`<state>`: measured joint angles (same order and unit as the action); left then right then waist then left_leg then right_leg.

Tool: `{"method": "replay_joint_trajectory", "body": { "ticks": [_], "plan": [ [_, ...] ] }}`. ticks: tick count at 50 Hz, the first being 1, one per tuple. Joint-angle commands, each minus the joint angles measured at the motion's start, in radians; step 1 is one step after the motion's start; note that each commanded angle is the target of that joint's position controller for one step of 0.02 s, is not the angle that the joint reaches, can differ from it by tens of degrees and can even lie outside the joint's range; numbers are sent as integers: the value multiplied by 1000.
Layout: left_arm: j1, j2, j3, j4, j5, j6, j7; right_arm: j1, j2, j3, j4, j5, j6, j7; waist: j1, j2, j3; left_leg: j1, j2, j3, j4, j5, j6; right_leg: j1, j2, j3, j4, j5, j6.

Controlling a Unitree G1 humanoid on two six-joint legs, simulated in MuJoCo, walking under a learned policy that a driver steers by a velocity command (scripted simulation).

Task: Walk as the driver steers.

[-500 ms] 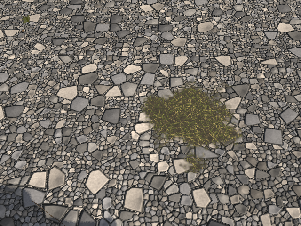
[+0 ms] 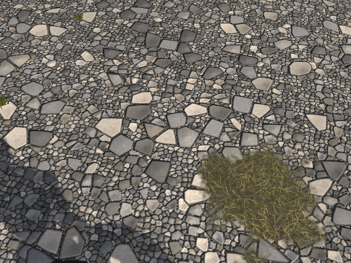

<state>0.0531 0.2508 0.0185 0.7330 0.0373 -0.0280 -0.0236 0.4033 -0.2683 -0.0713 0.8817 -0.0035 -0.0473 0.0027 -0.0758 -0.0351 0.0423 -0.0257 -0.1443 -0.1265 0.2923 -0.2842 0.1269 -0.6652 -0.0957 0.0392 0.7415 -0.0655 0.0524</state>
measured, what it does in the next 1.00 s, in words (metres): walks ahead: right foot, then left foot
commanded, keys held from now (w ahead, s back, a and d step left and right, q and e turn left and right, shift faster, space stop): w+q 0.28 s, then w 0.16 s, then w+e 0.56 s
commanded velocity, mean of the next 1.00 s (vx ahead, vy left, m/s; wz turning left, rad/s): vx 0.50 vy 0.00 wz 0.09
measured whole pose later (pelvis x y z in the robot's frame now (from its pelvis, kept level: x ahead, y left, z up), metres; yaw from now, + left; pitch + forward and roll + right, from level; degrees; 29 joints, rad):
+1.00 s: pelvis +0.50 +0.06 +0.00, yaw +2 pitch +1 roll +1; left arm 0.14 0.26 0.06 0.79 0.03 0.00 -0.07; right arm 0.41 -0.24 -0.04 0.89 -0.02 -0.09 -0.01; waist -0.04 -0.04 0.03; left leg 0.03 -0.01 0.25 0.24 -0.29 0.02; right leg -0.66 -0.08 -0.04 0.81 -0.04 -0.04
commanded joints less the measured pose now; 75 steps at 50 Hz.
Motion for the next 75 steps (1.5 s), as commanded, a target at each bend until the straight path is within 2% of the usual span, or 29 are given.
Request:
{"method": "replay_joint_trajectory", "body": {
  "ticks": [1, 5, 6, 7, 8, 10, 11, 14, 17, 26, 28, 30, 31, 32, 33, 35, 37, 42, 51, 54, 56, 57, 58, 59, 60, 62, 63, 67, 75],
  "plan": [
    [-152, 77, 8, -119, -7, -27, -1, 78, -166, -37, -43, -10, -4, -11, -28, 114, -8, 57, 253, -196, 19, 587, 96, -2, 67, -42, -101, 20, -16],
    [112, 155, 35, -55, -13, -49, 18, -36, -205, -45, -86, -13, -15, -11, 116, 110, -104, -26, 227, -208, 248, 771, 20, 414, 131, -39, -247, -75, -81],
    [257, 190, 48, -27, -1, -62, 32, -50, -184, -39, -94, -3, -23, 0, 190, 58, -193, -126, 164, -164, 457, 668, -3, 637, 56, 19, -288, -74, -114],
    [388, 277, 67, -32, 28, -63, 50, -8, -84, -13, -135, 23, -30, 4, 210, -97, -354, -320, 76, -64, 766, 253, -32, 893, -224, 328, -324, -274, -174],
    [324, 310, 78, -36, 19, -46, 44, 74, -85, -9, -164, 20, -24, 3, 120, -301, -407, -539, -9, 6, 943, -271, -40, 945, -372, 759, -458, -306, -270],
    [195, 129, 44, -59, -1, -34, 34, -9, -136, -13, -121, -21, 2, 5, 100, 0, -130, -605, 122, 15, 996, -114, -45, 676, -285, 508, -471, -399, -256],
    [174, 100, 35, -51, 1, -35, 33, -34, -114, -10, -127, -20, 7, 14, 84, 5, -66, -584, 153, 26, 940, -74, -52, 585, -231, 370, -505, -298, -225],
    [215, 107, 38, -10, -11, -63, 30, -48, -94, -6, -141, -35, 39, 40, 64, -74, -39, -544, 186, 53, 895, -32, -70, 503, -170, 161, -547, -54, -203],
    [256, 117, 44, 19, -18, -85, 16, -121, -71, 4, -175, -35, 43, 51, 65, -57, -33, -607, 189, 39, 838, 38, -81, 519, -172, 80, -586, 46, -231],
    [369, 154, 51, 108, -28, -68, 4, -394, -35, 43, -254, -37, 16, 62, 120, -60, 16, -485, 185, 186, 337, 177, -88, 566, -131, -49, -576, 190, -213],
    [383, 182, 58, 124, -24, -56, 6, -382, -50, 41, -254, -36, 6, 51, 109, -64, 9, -437, 164, 194, 282, 105, -72, 615, -152, -21, -510, 288, -211],
    [376, 182, 56, 136, -29, -47, 8, -201, -78, 25, -194, -48, -15, 33, 19, -22, -79, -186, 125, 197, 155, 123, -43, 598, -104, -54, -276, 438, -182],
    [373, 143, 43, 119, -35, -51, 7, -38, -136, 5, -150, -70, -27, 18, -44, 41, -202, 64, 231, 89, 148, 90, -11, 464, -50, -84, -56, 273, -160],
    [420, 17, 12, 59, -57, -55, 0, 62, -258, -23, -150, -86, -27, -1, -50, 276, -352, 380, 562, -322, 96, 27, 79, 119, 87, -149, 294, -268, -109],
    [409, 103, 38, 77, -38, -40, 15, 68, -253, -30, -142, -47, -15, -6, -57, 232, -363, 303, 608, -477, 9, 40, 115, 26, 121, -34, 451, -459, -121],
    [333, 98, 44, 77, -37, -32, 10, -81, -115, 8, -146, -30, -20, -2, 15, 138, -119, 75, 500, -203, -34, 89, 66, 2, 32, 10, 437, -328, -132],
    [342, 84, 50, 95, -18, -9, 0, -133, -54, 25, -137, -21, -33, -4, 66, 163, -41, -61, 426, -48, -98, 155, 14, 68, 5, 2, 379, -263, -115],
    [248, 43, 52, 63, -7, 22, -28, -91, -73, 12, -97, -13, -65, -10, 90, 118, -6, -72, 421, 111, -159, 297, 32, -10, -6, -11, 361, -116, -87],
    [-28, 34, 31, -47, 1, 20, -58, -6, -114, -4, -30, -18, -54, -19, 38, 107, 64, 20, 422, 321, -127, 437, 3, 39, 21, -132, -48, 16, -128],
    [-9, 54, 41, -56, 7, 21, -50, 4, -150, -13, -14, -20, -36, -25, 57, 122, 28, 109, 429, 371, 29, 807, -19, 130, 94, -192, -100, -121, -184],
    [160, 86, 62, -13, 8, 11, -33, -4, -182, -20, -13, -20, -15, -26, 134, 121, -83, 106, 420, 394, 327, 977, -29, 330, 178, -208, -151, -204, -234],
    [328, 129, 84, 41, 17, 2, -18, -14, -177, -17, -26, -19, -10, -23, 210, 64, -181, -29, 394, 407, 585, 805, -61, 571, 176, -148, -221, -182, -270],
    [387, 260, 120, 46, 21, 2, -1, 16, -72, 7, -87, -6, -15, -13, 194, -130, -283, -401, 293, 405, 939, 203, -115, 873, -110, 279, -266, -299, -372],
    [370, 317, 131, 20, -18, 10, 0, -46, -92, 2, -143, -15, -25, -1, 180, -163, -362, -641, 121, 203, 1150, -271, -151, 971, -258, 747, -442, -206, -471],
    [349, 293, 127, 32, -27, 18, 6, -155, -112, 1, -166, -18, -32, 3, 190, -33, -237, -746, 187, 101, 1153, -176, -140, 913, -229, 595, -462, -145, -439],
    [248, 180, 95, 35, -29, 11, 19, -124, -85, 12, -139, -10, -43, -1, 98, 46, -54, -656, 260, 110, 982, -48, -130, 642, -149, 344, -463, 145, -356],
    [206, 144, 82, 30, -36, 3, 21, -92, -84, 12, -126, -26, -27, -4, 56, 43, -35, -576, 270, 109, 932, -49, -140, 553, -106, 252, -460, 337, -330],
    [221, 144, 72, 42, -33, -33, 10, -42, -57, 15, -102, -30, 26, -1, 23, 14, -90, -473, 239, 139, 827, 1, -161, 489, -50, 97, -445, 726, -303],
    [295, 124, 50, 85, -26, -15, 31, -219, -44, 29, -132, -19, 30, -4, 103, -45, -73, -493, 203, 155, 482, 193, -138, 616, -43, 60, -420, 703, -238]
  ]
}}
